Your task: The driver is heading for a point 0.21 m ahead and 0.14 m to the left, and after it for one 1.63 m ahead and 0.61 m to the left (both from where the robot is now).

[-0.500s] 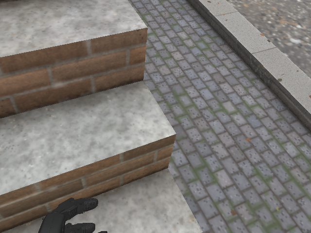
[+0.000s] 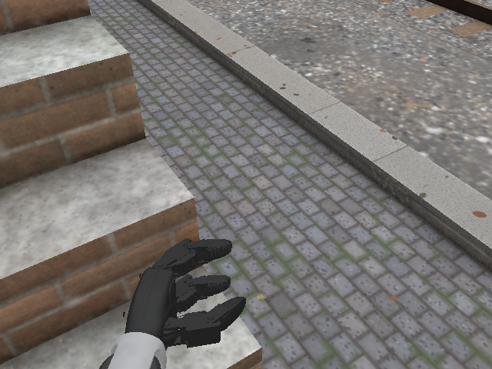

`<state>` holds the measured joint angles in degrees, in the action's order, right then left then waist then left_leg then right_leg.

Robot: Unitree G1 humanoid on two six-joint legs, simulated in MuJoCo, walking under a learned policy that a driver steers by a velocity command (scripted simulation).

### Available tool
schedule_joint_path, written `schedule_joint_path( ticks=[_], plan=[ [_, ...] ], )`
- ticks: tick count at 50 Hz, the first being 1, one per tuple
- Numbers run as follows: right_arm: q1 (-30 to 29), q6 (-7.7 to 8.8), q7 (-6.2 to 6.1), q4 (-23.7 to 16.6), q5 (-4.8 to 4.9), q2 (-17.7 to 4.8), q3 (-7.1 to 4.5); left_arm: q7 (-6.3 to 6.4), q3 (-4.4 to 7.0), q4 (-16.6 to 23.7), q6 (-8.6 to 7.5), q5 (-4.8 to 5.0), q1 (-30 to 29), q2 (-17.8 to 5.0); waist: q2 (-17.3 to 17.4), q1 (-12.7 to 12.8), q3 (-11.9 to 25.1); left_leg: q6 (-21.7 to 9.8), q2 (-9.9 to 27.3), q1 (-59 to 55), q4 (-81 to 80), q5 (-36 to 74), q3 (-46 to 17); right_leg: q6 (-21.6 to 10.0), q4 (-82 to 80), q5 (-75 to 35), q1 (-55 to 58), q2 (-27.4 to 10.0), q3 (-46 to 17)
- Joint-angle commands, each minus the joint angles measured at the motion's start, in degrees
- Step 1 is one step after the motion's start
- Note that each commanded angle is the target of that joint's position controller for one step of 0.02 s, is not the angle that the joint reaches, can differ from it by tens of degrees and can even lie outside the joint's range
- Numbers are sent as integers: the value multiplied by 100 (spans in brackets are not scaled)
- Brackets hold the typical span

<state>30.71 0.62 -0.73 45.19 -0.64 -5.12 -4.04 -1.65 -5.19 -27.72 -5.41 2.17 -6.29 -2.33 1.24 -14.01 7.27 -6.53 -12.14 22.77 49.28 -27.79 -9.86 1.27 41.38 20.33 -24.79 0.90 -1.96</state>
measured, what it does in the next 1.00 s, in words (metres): climbs, turning left: left foot 0.20 m higher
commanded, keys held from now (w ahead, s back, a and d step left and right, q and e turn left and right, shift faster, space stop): w+q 0.06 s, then q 0.52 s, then no key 0.42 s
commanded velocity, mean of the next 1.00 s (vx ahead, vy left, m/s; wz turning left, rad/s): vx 0.15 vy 0.00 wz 0.44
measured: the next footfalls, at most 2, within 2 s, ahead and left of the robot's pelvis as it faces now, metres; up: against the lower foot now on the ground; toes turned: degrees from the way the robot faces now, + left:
left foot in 0.44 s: +0.17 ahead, +0.27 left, +0.20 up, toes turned +29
right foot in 1.16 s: +0.28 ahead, +0.08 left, +0.20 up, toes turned +33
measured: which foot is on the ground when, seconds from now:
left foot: up 0.00-0.42, down 0.44-1.00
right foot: down 0.00-0.46, up 0.48-1.00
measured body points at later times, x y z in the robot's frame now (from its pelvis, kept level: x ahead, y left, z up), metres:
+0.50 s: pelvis +0.08 +0.14 +0.05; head +0.10 +0.16 +0.50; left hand -0.06 +0.34 -0.09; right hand +0.43 +0.13 +0.05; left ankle +0.13 +0.25 -0.51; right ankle +0.05 -0.10 -0.62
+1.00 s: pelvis +0.19 +0.20 +0.23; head +0.13 +0.25 +0.67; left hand +0.18 +0.42 +0.07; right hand +0.42 +0.10 +0.15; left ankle +0.13 +0.25 -0.50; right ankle +0.27 +0.07 -0.30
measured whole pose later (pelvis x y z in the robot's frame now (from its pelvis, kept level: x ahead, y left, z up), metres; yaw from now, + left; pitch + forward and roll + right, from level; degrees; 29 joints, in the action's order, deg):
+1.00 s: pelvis +0.19 +0.20 +0.23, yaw +33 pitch -1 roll -4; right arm 15.2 7.6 -3.1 42.2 -0.1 -5.0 1.8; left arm 0.2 2.3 -44.1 6.0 0.4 14.1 -6.3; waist -4.8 -0.4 3.7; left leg -3.8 -2.6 14.3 36.5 -21.0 -5.3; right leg 4.1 96.6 8.4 -45.5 0.9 -0.4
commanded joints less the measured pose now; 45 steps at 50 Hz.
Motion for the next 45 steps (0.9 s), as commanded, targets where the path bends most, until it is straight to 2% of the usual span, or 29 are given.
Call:
schedule_joint_path(
  ticks=[1, 2, 3, 4, 6, 8, 10, 12, 14, 15, 16, 19, 20, 21, 22, 23, 24, 25, 26, 27, 28, 29, 30, 33, 34, 37, 39, 40, 45],
  plan=[
    [-1806, 304, 189, -823, 108, -1136, -336, 340, 865, -401, 20, -9, 2025, -1686, -1228, 2010, 511, 434, 159, 4402, 4278, 47, 227, -676, -1785, 548, 3428, -2586, -2898],
    [-1673, 393, 181, -858, -17, -1186, -333, 431, 1006, -525, 56, -173, 1850, -1797, -645, 1743, 643, 611, 494, 3950, 5736, 1163, 220, -833, -2448, 1555, 2435, -2665, -3525],
    [-1859, 406, 162, -959, -67, -837, -203, 460, 938, -708, -29, -231, 1297, -1603, -766, 1394, 280, 689, 495, 4319, 7201, 1639, 555, -898, -2559, 1481, 2016, -2477, -3227],
    [-2166, 355, 98, -1046, -148, -445, -62, 430, 828, -936, -159, -276, 1201, -1318, -322, 1251, -52, 676, 490, 4611, 8497, 1650, 685, -1122, -2321, 634, 1643, -2273, -2594],
    [-2162, 215, 93, -1066, -40, -158, 102, 386, 651, -1633, -392, -265, 1777, -657, 59, 1090, -354, 509, 711, 4541, 8512, 1521, 420, -1071, -2039, -472, 1397, -1867, -1579],
    [-2300, 127, 157, -1108, 74, -56, 230, 223, 583, -2057, -428, -374, 2135, -417, -133, 1052, -690, 382, 656, 4453, 8195, 1517, 157, -1029, -1890, -1233, 1112, -1663, -891],
    [-2805, 103, 170, -1298, 107, -98, 229, 216, 714, -2240, -426, -463, 2313, -727, -630, 1166, -756, 287, 523, 4751, 9069, 1231, 244, -1105, -2092, -1885, 1268, -1975, -691],
    [-3319, 51, 180, -1685, 106, -521, 137, 213, 840, -2188, -318, -519, 2516, -1207, -951, 1322, -747, 307, 753, 5096, 8882, 626, 178, -1153, -2613, -2473, 2014, -2274, -432],
    [-3750, -12, 128, -1905, 36, -668, 119, 287, 910, -2170, -232, -603, 2811, -1470, -861, 1494, -864, 343, 942, 5250, 8553, 440, 348, -1040, -2884, -2622, 2385, -2436, -15],
    [-4323, -40, 166, -2039, -3, -624, 144, 333, 952, -2303, -251, -654, 3147, -1554, -855, 1704, -1030, 271, 1041, 5744, 8633, 114, 430, -1022, -3040, -1959, 2711, -2518, 45],
    [-4546, -51, 221, -2293, -22, -364, 227, 313, 978, -2497, -172, -634, 3421, -1459, -805, 1544, -1351, 268, 1421, 5852, 7899, -162, 542, -851, -3072, -1724, 2610, -2362, 395],
    [-4742, -133, 310, -2644, 98, -368, 371, 342, 1007, -2389, -1, -657, 3259, -1455, -1041, 1465, -1115, 169, 1906, 4042, 4940, 49, 924, -534, -3317, -2680, 2128, -1877, 1550],
    [-4377, -240, 300, -2762, 256, -212, 539, 412, 1069, -2304, 113, -507, 3187, -1910, -1618, 1395, -930, 53, 1718, 2224, 2657, -2060, 1391, -770, -3754, -2758, 1245, -1704, 1837],
    [-4022, -334, 313, -2563, 320, -233, 514, 340, 1153, -2130, 231, -371, 3288, -2202, -1239, 1564, -361, 82, 1576, 999, 2091, -1268, 1701, -868, -3168, -3740, 1331, -1782, 1811],
    [-2175, -320, 253, -1830, 442, -649, 301, 97, 1106, -2032, 135, -237, 3201, -2518, -1312, 1020, 810, -101, 527, -866, 2736, -433, 2080, -915, -1522, -8220, 1355, -1892, 1884],
    [-1166, -241, 136, -1711, 369, -1290, 24, -99, 1283, -1311, 20, -13, 2233, -3090, -238, 110, 1656, -310, 1009, -2214, 1029, 284, 17, -386, 884, -6526, 130, -1498, 1525],
    [-1397, -267, -32, -1827, 303, -2553, -341, -335, 1146, -606, -16, -3, 2005, -2519, 2559, 290, 2631, -545, 2460, -2810, -1695, 1335, -3694, 321, 3379, -473, -1022, -194, 1290],
    [-2115, -316, -119, -2209, 225, -2280, -316, -354, 1151, -824, 91, -273, 1851, -2102, 1238, 422, 2787, -332, 2718, -1860, -2271, 219, -4202, 294, 6032, -281, -1224, -202, -13],
    [-2931, -294, -129, -2206, 112, -2065, -220, -249, 1065, -667, 199, -386, 1616, -1672, 1212, 785, 2137, -130, 2493, -934, -2320, -818, -3875, 87, 7115, -1103, -1610, -189, -439],
    [-3590, -282, -124, -2014, 31, -1775, -104, -77, 944, -489, 314, -438, 1634, -1310, 1325, 1267, 892, -28, 2238, 75, -2027, -551, -2994, 7, 7423, -1458, -2054, -273, -358],
    [-3697, -235, -112, -1802, 7, -1556, -44, 80, 843, -370, 397, -552, 1609, -1115, 1028, 1501, -64, 13, 1919, 819, -1501, -450, -2423, -72, 7593, -1602, -2378, -253, -272],
    [-3674, -136, -53, -1585, 42, -1266, 16, 212, 853, -442, 463, -548, 1773, -1118, 842, 1720, -700, -2, 1709, 1282, -1307, -499, -1950, -104, 7987, -1515, -2649, -118, -161],
    [-3558, -58, -26, -1408, 80, -1039, 97, 298, 814, -531, 519, -531, 2026, -1108, 705, 1861, -906, 48, 1507, 1409, -1224, -385, -1524, -115, 7975, -1530, -2794, -62, -158],
    [-3015, 314, 82, -1186, 70, -800, 191, 530, 719, -626, 666, -422, 2267, -965, 178, 1951, -893, 124, 1626, 899, -1235, 1515, -884, -83, 6858, -1799, -2811, -108, -258],
    [-2965, 341, 55, -1287, 64, -701, 253, 520, 657, -509, 713, -347, 1923, -788, 46, 1871, -759, 137, 1821, 688, -1317, 1471, -1065, 55, 6754, -1855, -2846, -93, -313],
    [-2701, 411, -48, -1325, -121, -547, 383, 468, 670, -545, 841, -252, 1636, -731, -226, 1648, -392, 146, 2000, 238, -1771, 2479, -1152, 175, 6782, -1777, -2710, 55, -105],
    [-2494, 469, -116, -1237, -156, -734, 370, 462, 692, -633, 956, -252, 1656, -489, -151, 1557, -259, 222, 2170, -226, -2054, 2807, -1235, 228, 7514, -1361, -3029, 117, -116],
    [-2408, 518, -132, -1165, -115, -761, 350, 411, 707, -691, 953, -290, 1757, -507, -126, 1528, -348, 343, 2188, -395, -2075, 2900, -1174, 223, 7462, -1383, -3145, 71, -177],
    [-1840, 689, -257, -792, 24, -814, 373, 170, 712, -935, 1049, -151, 1534, -327, 201, 1324, -547, 585, 2141, -1193, -2082, 3847, -809, 325, 6401, -1336, -3251, -3, 93]
  ],
)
